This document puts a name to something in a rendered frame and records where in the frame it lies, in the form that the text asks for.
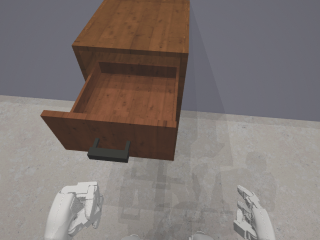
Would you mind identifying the drawer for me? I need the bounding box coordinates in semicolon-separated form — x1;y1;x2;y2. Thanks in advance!
40;60;179;160

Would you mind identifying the left robot hand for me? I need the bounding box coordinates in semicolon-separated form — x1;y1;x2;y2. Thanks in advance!
43;181;104;240

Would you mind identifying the cabinet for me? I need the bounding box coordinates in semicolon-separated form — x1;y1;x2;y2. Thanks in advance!
71;0;190;161

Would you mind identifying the robot right shin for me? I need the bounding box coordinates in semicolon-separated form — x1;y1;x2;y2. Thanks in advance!
195;231;205;235

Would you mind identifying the right robot hand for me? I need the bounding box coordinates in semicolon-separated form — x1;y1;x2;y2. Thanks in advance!
233;185;276;240

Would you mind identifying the handle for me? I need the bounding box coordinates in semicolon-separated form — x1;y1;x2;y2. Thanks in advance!
87;138;131;163

